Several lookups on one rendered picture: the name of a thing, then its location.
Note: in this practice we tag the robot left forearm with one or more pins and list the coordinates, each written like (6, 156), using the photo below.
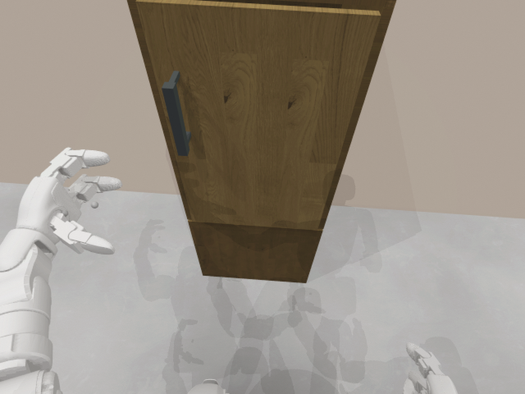
(26, 257)

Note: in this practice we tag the handle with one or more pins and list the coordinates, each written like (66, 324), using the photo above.
(172, 101)

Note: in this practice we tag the cupboard door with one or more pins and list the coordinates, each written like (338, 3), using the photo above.
(267, 92)

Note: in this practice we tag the robot right hand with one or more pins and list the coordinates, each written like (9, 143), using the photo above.
(430, 368)

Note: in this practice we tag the left robot upper arm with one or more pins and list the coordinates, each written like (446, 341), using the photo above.
(38, 382)

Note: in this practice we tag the robot left hand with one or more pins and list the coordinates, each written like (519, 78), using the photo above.
(45, 198)

